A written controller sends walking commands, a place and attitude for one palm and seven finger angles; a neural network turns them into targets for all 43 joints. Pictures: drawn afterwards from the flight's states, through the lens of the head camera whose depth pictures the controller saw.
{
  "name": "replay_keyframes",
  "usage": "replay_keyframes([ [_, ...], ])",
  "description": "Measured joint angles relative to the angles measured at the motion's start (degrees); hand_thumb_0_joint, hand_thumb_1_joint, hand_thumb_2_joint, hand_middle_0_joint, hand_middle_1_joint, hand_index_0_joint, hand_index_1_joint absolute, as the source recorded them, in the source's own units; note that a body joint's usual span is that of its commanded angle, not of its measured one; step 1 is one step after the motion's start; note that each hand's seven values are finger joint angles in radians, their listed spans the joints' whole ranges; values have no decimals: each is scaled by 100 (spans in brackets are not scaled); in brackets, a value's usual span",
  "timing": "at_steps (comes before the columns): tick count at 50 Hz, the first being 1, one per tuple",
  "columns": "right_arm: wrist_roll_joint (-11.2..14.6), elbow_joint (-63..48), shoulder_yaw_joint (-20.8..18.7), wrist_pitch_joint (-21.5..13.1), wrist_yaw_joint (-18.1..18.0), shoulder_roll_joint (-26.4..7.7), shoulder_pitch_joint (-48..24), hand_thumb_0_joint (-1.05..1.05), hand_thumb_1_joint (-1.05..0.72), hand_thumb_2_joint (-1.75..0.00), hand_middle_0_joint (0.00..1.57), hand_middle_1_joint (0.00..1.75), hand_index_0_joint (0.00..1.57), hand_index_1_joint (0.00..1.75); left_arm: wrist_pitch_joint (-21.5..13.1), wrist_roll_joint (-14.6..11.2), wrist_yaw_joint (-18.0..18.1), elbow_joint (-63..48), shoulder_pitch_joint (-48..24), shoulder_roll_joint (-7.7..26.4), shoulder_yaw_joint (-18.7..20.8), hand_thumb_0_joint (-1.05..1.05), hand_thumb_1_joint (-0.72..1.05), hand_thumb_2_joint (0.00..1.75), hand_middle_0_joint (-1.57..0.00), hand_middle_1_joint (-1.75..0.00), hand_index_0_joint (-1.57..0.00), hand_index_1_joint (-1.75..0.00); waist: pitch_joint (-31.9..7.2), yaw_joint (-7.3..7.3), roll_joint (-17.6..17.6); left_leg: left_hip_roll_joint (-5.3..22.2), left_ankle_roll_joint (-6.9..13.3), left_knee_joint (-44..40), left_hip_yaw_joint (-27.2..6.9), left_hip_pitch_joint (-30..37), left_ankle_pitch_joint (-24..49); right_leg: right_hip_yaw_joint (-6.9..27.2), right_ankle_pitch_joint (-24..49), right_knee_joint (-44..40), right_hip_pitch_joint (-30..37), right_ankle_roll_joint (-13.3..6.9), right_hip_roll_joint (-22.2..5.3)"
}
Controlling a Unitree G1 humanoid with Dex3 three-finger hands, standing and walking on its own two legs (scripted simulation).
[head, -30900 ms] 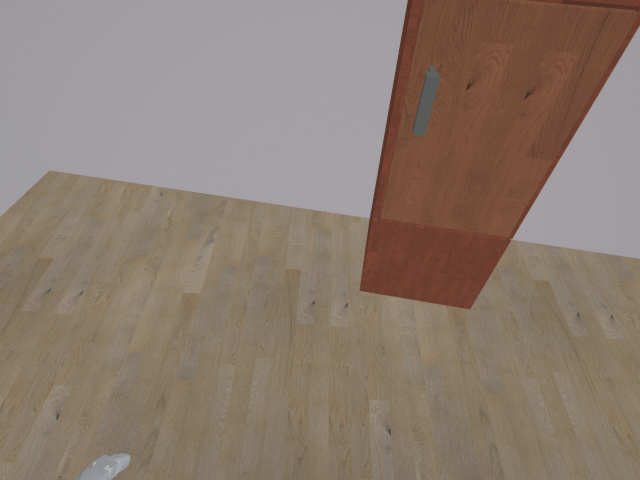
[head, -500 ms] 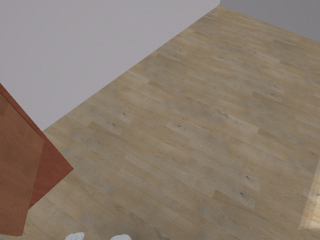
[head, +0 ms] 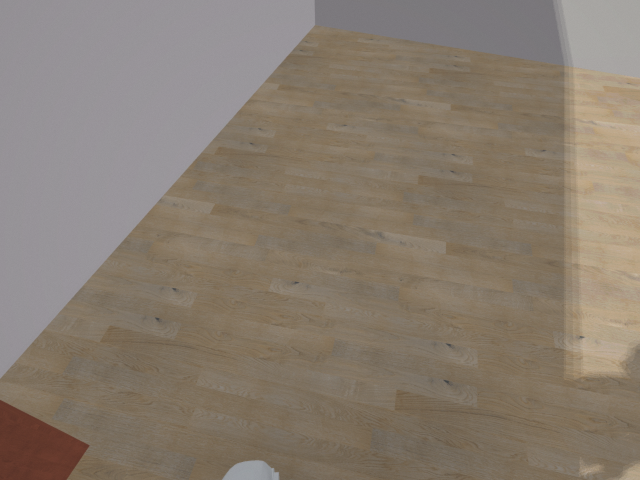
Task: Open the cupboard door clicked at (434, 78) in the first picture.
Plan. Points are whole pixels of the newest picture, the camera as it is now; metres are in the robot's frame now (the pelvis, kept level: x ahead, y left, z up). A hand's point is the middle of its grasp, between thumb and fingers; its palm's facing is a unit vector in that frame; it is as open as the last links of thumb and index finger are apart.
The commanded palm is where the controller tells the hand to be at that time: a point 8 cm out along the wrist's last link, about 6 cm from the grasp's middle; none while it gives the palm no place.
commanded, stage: walk to a spot facing it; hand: left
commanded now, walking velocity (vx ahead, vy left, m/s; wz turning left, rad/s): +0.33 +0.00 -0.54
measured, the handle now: out of the picture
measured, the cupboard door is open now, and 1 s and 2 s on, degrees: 46 46 46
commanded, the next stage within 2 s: turn to face it in 1.08 s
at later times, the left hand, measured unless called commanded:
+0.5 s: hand (227, 335) +0.36 +0.19 -0.15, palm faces -0.28 -0.94 -0.17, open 7.4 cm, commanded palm none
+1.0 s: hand (321, 256) +0.53 +0.03 -0.16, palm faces -0.40 -0.89 -0.22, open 7.1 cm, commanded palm none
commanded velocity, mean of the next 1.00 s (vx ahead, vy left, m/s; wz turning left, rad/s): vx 0.35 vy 0.00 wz -0.33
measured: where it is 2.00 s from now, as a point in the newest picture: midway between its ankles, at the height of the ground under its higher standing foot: (401, 338)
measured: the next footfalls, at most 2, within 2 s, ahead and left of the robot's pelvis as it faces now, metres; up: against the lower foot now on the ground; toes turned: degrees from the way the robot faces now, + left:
left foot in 0.24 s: +0.24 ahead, +0.13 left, +0.00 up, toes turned -4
right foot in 0.70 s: +0.38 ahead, -0.17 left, +0.00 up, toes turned -29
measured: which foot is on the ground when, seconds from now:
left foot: up 0.00-0.22, down 0.24-0.70, up 0.72-1.00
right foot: down 0.00-0.24, up 0.26-0.68, down 0.70-1.00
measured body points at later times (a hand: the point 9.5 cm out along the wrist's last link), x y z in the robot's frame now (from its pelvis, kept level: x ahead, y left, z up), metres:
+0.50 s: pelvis +0.21 +0.02 +0.01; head +0.25 +0.03 +0.46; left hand +0.37 +0.24 -0.14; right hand +0.14 -0.20 -0.13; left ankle +0.20 +0.14 -0.73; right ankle +0.20 -0.12 -0.65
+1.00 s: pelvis +0.41 -0.12 +0.01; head +0.43 -0.14 +0.46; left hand +0.55 +0.08 -0.14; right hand +0.35 -0.36 -0.14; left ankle +0.54 -0.01 -0.67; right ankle +0.34 -0.15 -0.73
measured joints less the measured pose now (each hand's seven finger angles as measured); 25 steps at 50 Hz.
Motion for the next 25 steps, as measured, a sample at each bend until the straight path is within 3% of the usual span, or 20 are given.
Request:
replay_keyframes([
  [6,18,-377,1,-217,88,178,-534,1,-91,-90,20,29,20,29,-33,26,-51,349,432,-40,-42,0,91,90,-20,-30,-20,-30,66,46,-254,-86,-53,-1396,-139,-387,900,496,113,-698,546,56,54],
  [11,38,-489,96,-422,62,274,-713,1,-90,-90,20,29,20,29,12,23,-71,517,663,-42,-5,1,91,90,-21,-30,-20,-30,28,189,-344,-291,40,-2869,-85,186,1140,809,-440,-387,824,215,77],
  [13,-28,-514,148,-577,0,306,-740,1,-90,-90,20,29,20,30,65,-16,-69,578,687,-12,32,1,91,90,-21,-30,-20,-30,-4,178,-360,-267,298,-2802,-11,266,1399,804,-920,851,416,148,134],
  [15,-71,-514,221,-628,-44,416,-667,1,-90,-90,20,29,21,30,128,-4,-76,638,570,82,66,1,91,90,-20,-30,-20,-30,3,156,-457,-216,464,-2585,182,423,1072,658,-1018,2591,-249,70,143],
  [18,-76,-431,264,-655,-92,547,-347,1,-90,-90,20,29,21,30,146,61,-136,569,273,200,130,1,91,90,-20,-30,-20,-30,-38,102,-493,-153,440,-2973,365,867,952,242,-355,3932,-1146,96,-52],
  [21,-47,-197,279,-671,-137,614,0,0,-90,-90,20,29,21,30,155,80,-194,334,-76,239,149,1,91,90,-20,-30,-20,-30,-24,86,-461,-138,438,-3543,554,1331,1023,69,223,3958,-1796,184,-284],
  [25,-30,120,254,-641,-141,606,493,1,-90,-90,20,29,21,30,165,89,-231,114,-443,192,111,1,92,90,-20,-30,-19,-30,-38,-19,-345,-125,394,-4040,830,1879,960,-10,706,3152,-2238,233,-474],
])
